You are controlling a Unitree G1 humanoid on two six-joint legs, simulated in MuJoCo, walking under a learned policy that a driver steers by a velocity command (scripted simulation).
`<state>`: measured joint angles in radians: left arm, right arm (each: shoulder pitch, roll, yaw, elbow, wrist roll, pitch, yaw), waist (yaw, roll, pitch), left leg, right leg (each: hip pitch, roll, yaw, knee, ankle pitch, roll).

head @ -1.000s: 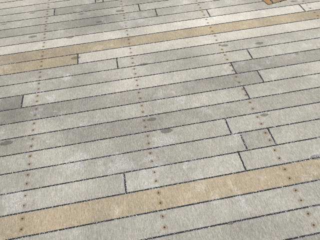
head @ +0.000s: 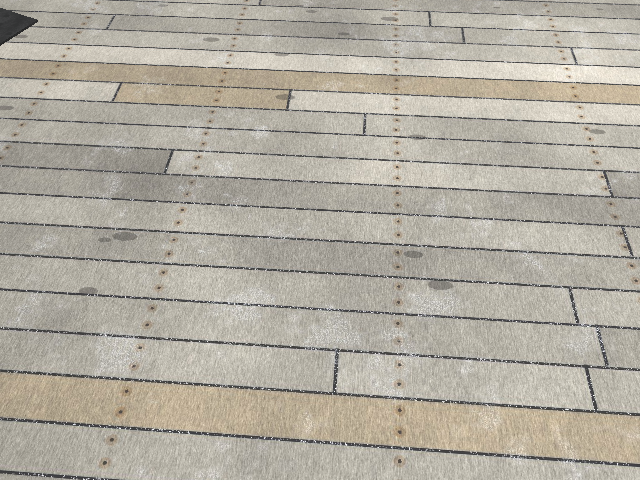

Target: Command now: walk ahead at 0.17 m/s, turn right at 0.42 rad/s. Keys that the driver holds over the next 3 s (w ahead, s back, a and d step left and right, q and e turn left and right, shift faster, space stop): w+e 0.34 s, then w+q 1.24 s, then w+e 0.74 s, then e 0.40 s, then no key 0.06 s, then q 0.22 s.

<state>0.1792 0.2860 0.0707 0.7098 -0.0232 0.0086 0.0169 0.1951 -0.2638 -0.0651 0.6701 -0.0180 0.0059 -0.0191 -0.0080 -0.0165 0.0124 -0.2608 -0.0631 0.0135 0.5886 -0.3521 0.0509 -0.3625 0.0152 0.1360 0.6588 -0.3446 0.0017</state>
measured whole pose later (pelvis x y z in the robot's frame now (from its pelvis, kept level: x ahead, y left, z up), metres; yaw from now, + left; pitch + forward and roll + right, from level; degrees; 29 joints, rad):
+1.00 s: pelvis +0.43 -0.16 +0.00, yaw +0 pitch +2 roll +1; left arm 0.30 0.29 0.04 0.77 -0.01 -0.09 0.00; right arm 0.16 -0.29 -0.06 0.63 0.02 -0.06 0.04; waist 0.01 0.01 0.05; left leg -0.44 -0.11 0.04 0.57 -0.18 0.12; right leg -0.27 0.02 0.00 1.24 -0.43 -0.01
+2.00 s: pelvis +0.94 -0.08 +0.01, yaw +17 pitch +1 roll +1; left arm 0.34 0.31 0.06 0.83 -0.03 -0.06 0.00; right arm 0.17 -0.25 -0.05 0.67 -0.01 -0.08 0.02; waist 0.03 -0.04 0.03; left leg -0.31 0.00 0.07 0.48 -0.19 0.02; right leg -0.45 -0.06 0.04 1.17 -0.38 0.00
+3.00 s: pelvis +1.32 -0.06 +0.01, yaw -10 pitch +1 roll +0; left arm 0.16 0.26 0.03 0.70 0.03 0.03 0.02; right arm 0.14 -0.24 -0.02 0.75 -0.01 -0.03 0.02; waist 0.00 -0.03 0.02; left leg -0.34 -0.05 -0.07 0.52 -0.20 0.01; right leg -0.22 0.07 0.13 0.55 -0.33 -0.01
